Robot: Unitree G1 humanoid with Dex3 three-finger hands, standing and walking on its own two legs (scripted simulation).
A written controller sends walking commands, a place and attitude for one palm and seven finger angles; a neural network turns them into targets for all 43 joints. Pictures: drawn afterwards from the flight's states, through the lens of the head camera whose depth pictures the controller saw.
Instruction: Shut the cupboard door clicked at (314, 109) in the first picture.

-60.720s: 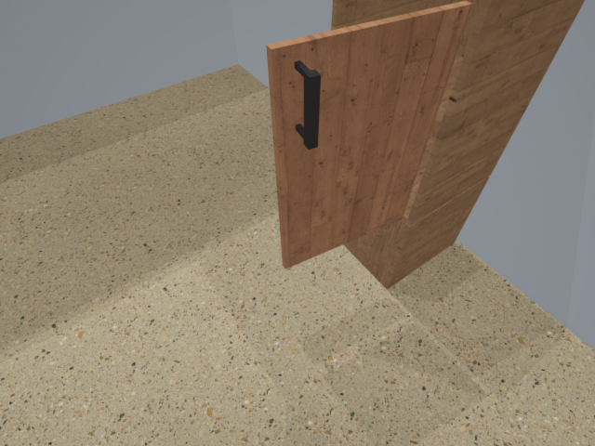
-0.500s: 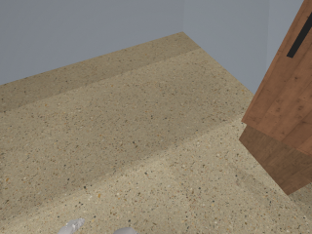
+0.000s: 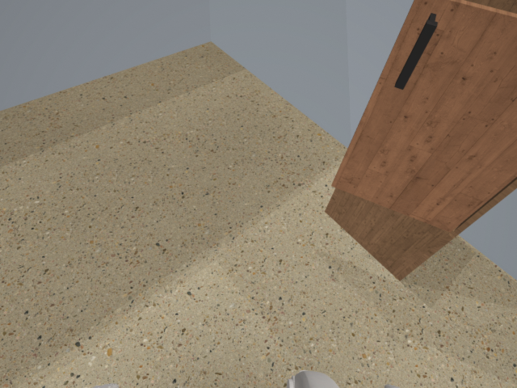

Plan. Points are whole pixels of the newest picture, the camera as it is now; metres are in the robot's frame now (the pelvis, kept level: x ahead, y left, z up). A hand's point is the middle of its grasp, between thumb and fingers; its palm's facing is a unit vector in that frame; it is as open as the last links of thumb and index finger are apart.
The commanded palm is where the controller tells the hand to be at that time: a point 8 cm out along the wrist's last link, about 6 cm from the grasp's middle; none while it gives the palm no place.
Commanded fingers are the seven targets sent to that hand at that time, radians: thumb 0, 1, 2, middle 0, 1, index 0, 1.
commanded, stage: turn to face it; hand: left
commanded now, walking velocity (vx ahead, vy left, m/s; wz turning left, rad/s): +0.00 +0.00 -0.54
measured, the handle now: (415, 52) +0.71 -0.25 +0.15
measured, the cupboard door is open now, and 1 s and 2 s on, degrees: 26 26 26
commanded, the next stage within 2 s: take the last steps up to it in 0.48 s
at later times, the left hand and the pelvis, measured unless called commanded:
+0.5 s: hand (178, 382) +0.14 +0.14 -0.16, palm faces -0.20 -0.95 -0.22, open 7.4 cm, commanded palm none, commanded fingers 0.00 0.90 0.90 -0.20 -0.30 -0.20 -0.30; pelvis +0.02 -0.03 +0.00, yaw -13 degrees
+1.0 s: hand (210, 329) +0.23 +0.10 -0.16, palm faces -0.41 -0.90 -0.18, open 7.4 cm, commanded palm none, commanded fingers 0.00 0.90 0.90 -0.20 -0.30 -0.20 -0.30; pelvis +0.07 -0.05 +0.01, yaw -22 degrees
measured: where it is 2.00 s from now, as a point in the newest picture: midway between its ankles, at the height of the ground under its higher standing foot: (319, 379)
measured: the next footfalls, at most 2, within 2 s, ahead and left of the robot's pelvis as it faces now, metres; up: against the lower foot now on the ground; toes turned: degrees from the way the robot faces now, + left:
right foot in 0.22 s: +0.01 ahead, -0.15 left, +0.00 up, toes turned -11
left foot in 0.58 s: +0.11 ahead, +0.07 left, +0.00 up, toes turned -10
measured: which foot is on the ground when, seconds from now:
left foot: down 0.00-0.22, up 0.24-0.56, down 0.58-1.00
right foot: up 0.00-0.20, down 0.22-0.60, up 0.62-1.00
